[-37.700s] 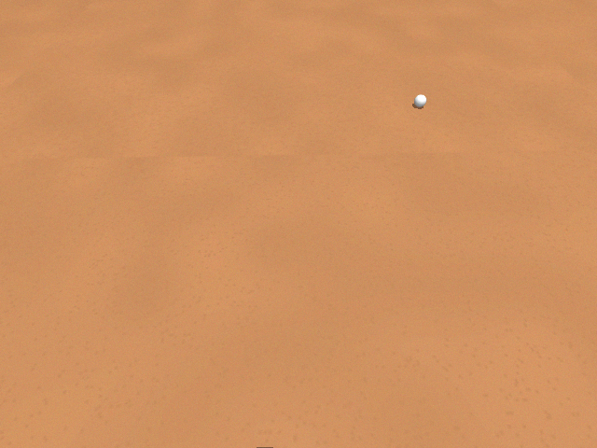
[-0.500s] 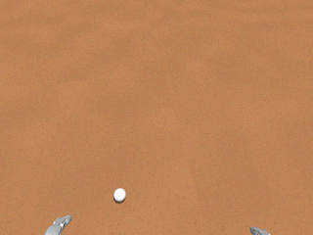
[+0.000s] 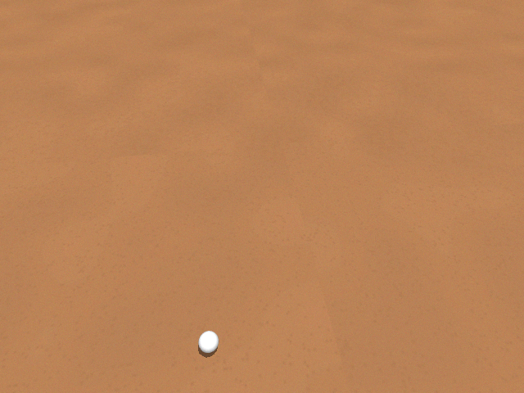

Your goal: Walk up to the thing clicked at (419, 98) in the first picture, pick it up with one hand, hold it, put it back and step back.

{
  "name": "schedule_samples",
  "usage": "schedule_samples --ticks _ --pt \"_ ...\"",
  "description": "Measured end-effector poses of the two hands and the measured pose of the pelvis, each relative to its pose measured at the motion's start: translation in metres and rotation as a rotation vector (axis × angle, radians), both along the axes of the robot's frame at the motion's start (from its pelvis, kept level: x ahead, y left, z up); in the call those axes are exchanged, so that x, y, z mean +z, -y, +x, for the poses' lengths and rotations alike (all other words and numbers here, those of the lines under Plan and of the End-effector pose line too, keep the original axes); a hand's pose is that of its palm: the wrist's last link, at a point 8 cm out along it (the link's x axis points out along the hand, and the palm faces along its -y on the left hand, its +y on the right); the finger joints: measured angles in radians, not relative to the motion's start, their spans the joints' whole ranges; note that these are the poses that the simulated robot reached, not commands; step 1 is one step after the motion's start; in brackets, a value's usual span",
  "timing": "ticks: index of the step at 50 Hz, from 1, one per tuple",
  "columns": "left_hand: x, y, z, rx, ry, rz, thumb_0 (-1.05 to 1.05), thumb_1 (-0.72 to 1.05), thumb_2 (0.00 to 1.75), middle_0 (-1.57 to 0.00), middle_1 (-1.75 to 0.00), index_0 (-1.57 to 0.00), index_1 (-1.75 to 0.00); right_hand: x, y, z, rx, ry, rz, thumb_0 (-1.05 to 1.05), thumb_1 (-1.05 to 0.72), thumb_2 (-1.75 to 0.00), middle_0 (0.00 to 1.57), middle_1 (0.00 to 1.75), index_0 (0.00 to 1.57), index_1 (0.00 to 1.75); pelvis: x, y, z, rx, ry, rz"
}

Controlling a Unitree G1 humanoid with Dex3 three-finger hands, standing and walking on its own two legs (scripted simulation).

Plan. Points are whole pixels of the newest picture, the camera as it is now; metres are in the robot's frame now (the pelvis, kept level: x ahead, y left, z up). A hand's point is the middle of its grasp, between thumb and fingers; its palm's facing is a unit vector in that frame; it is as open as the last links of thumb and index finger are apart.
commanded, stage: stand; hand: left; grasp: from above
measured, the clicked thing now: (208, 341) +0.44 +0.23 -0.74
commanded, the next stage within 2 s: step back in 1.74 s
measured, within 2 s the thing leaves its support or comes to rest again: neither
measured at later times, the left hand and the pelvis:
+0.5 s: hand out of the picture +0.06 +0.23 -0.16, palm faces +0.04 -0.94 -0.34, open 7.4 cm; pelvis +0.00 -0.02 +0.00, yaw +0 degrees
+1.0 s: hand out of the picture +0.08 +0.22 -0.15, palm faces +0.04 -0.94 -0.35, open 7.4 cm; pelvis +0.01 -0.03 +0.00, yaw +0 degrees
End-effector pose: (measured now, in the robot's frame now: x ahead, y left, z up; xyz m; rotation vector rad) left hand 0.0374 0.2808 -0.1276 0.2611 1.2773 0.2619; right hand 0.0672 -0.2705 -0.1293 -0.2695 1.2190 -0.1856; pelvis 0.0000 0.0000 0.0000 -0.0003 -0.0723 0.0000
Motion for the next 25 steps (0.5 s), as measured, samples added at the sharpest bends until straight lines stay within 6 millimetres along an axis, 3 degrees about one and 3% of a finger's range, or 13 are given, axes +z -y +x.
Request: schedule_samples --ticks 25 --pt "0.005 0.011 0.011 -0.008 -0.003 0.001 0.00 0.90 0.90 -0.21 -0.30 -0.21 -0.30 0.003 0.028 -0.007 0.002 -0.047 -0.020 0.01 -0.90 -0.90 0.20 0.30 0.20 0.30 0.003 0.016 0.002 0.004 -0.012 -0.002"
